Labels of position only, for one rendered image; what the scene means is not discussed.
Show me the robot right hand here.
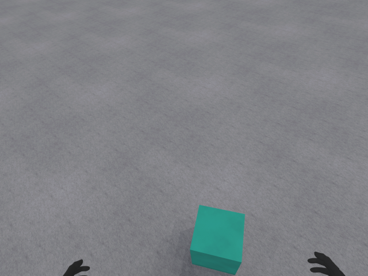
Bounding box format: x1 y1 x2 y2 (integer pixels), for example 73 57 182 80
308 252 345 276

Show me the carton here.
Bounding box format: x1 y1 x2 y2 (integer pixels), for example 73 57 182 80
190 205 245 275

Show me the robot left hand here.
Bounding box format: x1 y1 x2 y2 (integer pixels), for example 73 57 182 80
63 259 90 276

